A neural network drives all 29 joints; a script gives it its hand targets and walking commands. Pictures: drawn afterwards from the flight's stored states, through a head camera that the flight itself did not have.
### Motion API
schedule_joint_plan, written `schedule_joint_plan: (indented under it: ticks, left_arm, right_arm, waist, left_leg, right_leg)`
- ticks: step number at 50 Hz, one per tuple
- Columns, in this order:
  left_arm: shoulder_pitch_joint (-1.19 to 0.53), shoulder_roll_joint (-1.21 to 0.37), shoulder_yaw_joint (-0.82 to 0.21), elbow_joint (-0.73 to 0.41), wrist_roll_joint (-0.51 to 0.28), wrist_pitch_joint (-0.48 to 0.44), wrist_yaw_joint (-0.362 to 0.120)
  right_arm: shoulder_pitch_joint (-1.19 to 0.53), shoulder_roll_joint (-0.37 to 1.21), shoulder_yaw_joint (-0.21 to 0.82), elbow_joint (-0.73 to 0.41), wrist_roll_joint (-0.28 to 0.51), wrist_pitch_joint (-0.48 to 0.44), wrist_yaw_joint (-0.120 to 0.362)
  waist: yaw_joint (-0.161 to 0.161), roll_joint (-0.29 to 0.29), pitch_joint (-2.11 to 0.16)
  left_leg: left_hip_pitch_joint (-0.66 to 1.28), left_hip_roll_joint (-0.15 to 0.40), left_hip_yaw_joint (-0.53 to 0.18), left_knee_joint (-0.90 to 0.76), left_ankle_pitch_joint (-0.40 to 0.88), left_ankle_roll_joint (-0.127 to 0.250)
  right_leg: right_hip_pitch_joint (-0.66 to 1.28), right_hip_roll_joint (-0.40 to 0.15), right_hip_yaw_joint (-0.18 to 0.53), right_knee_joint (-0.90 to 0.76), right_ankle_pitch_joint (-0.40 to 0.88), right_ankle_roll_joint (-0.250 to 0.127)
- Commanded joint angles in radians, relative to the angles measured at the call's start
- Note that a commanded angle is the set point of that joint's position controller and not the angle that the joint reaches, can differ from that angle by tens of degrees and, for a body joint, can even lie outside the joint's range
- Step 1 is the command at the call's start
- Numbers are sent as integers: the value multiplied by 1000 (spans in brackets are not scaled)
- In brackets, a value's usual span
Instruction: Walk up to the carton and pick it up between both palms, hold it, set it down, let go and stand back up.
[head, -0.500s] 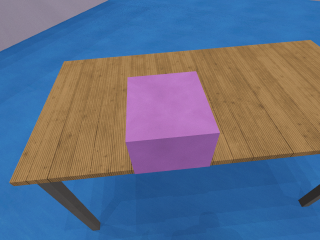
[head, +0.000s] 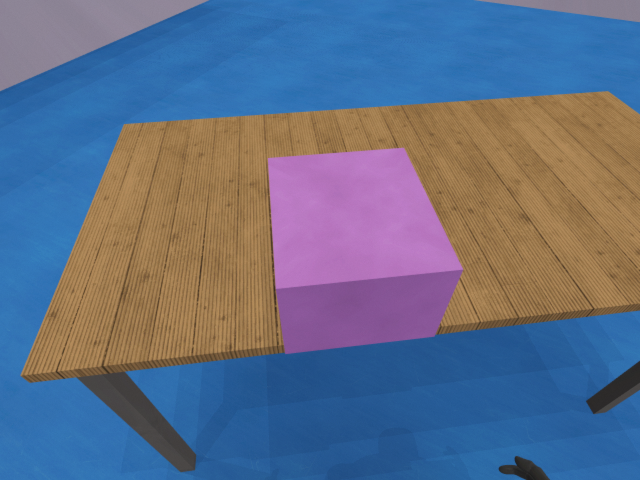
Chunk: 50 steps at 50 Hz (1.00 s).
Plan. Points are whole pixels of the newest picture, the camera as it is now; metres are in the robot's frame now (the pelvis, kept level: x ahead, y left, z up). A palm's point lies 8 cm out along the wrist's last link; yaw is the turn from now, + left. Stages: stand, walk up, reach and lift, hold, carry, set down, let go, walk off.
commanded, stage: walk up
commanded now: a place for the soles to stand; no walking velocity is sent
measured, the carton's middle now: (348, 244) +0.47 -0.02 +0.03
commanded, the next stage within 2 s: stand in 0.50 s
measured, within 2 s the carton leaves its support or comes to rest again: neither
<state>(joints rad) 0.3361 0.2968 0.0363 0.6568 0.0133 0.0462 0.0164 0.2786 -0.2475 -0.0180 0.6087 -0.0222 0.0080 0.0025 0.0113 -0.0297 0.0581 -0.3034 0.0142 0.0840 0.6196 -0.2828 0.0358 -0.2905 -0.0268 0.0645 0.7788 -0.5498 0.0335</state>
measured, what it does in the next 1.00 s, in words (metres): stands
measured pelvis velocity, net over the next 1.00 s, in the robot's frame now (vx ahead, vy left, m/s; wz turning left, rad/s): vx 0.01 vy -0.01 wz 0.06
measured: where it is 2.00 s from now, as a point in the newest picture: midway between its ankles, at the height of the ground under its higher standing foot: outside the picture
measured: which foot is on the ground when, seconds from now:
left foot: down 0.00-1.00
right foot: down 0.00-1.00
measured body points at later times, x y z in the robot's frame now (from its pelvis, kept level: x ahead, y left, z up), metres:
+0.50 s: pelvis +0.00 +0.00 +0.01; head +0.01 +0.00 +0.46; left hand +0.09 +0.26 -0.11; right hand +0.09 -0.27 -0.10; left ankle +0.03 +0.10 -0.73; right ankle +0.00 -0.13 -0.73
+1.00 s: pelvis +0.01 -0.01 +0.01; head +0.02 +0.00 +0.46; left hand +0.09 +0.26 -0.11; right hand +0.11 -0.26 -0.10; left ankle +0.04 +0.11 -0.73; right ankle +0.00 -0.13 -0.73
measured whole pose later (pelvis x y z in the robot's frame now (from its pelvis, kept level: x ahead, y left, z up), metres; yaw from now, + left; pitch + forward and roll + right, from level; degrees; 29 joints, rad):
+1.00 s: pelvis +0.01 -0.01 +0.01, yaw +3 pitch -1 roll +0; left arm 0.30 0.27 -0.01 0.73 0.00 0.00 0.00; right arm 0.32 -0.27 0.00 0.70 0.00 -0.01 0.00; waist 0.00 0.00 0.03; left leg -0.27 0.00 0.02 0.52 -0.23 0.01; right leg -0.19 -0.03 -0.04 0.51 -0.30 0.01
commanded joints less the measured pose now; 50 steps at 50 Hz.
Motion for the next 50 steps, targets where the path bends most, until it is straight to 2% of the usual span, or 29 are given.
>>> schedule_joint_plan:
  ticks: [1,3,4,5,6,7,8,10,13,28,37,49,50]
  left_arm:
    - [57,62,19,-58,9,-36,-1]
    - [81,62,21,-39,11,-53,-8]
    - [65,70,24,-46,15,-61,-10]
    - [44,88,28,-52,22,-64,-11]
    - [3,124,35,-59,16,-64,-11]
    - [-19,138,39,-51,0,-60,-15]
    - [-26,113,29,-46,-8,-58,-21]
    - [-10,86,15,-44,-9,-62,-24]
    - [5,90,12,-33,-7,-69,-25]
    - [-17,103,-2,-20,-9,-66,-18]
    - [-28,103,-7,-11,-9,-64,-17]
    - [-25,103,-9,3,-8,-62,-17]
    - [-549,184,23,-165,-54,74,2]
  right_arm:
    - [3,-189,-49,-63,1,-9,-16]
    - [-28,-184,-43,-58,5,-4,-8]
    - [-32,-178,-38,-56,14,-4,-3]
    - [-23,-163,-33,-58,26,-5,1]
    - [-11,-142,-28,-57,39,-3,4]
    - [20,-127,-29,-46,37,1,3]
    - [33,-135,-31,-32,28,2,2]
    - [36,-160,-34,-17,22,-10,4]
    - [44,-161,-32,-9,17,-24,3]
    - [69,-154,-19,17,20,-30,1]
    - [69,-156,-18,21,20,-30,-1]
    - [64,-157,-20,27,20,-31,-3]
    - [-502,-49,-116,79,-95,-164,12]
  waist:
    - [2,168,-7]
    - [16,155,-80]
    - [19,145,-89]
    - [15,122,-90]
    - [-6,69,-50]
    - [-31,45,-3]
    - [-33,34,29]
    - [-20,28,40]
    - [-18,18,-19]
    - [-17,27,-45]
    - [-16,31,-48]
    - [-16,33,-40]
    - [10,56,-49]
  left_leg:
    - [16,246,-281,-262,149,139]
    - [24,198,-215,-199,153,103]
    - [-16,185,-199,-188,99,75]
    - [-69,171,-189,-191,11,41]
    - [-68,120,-156,-212,-149,10]
    - [4,88,-143,-218,-213,-2]
    - [30,92,-159,-218,-196,-2]
    - [17,102,-176,-220,-112,2]
    - [38,106,-178,-212,-52,11]
    - [67,92,-162,-182,137,8]
    - [70,90,-168,-180,174,9]
    - [60,84,-185,-189,153,8]
    - [-1,32,-13,-101,-118,-63]
  right_leg:
    - [-37,-19,-27,-77,57,-9]
    - [80,5,-71,-231,218,-16]
    - [140,-1,-57,-306,328,-31]
    - [178,-31,-3,-313,369,-52]
    - [92,-69,64,-345,238,-72]
    - [-42,-75,78,-371,87,-83]
    - [-85,-62,57,-377,59,-76]
    - [-54,-52,36,-363,166,-65]
    - [-3,-58,34,-355,241,-67]
    - [38,-74,17,-354,343,-65]
    - [53,-75,3,-358,351,-62]
    - [59,-76,-13,-368,319,-60]
    - [-157,23,-118,-261,78,-82]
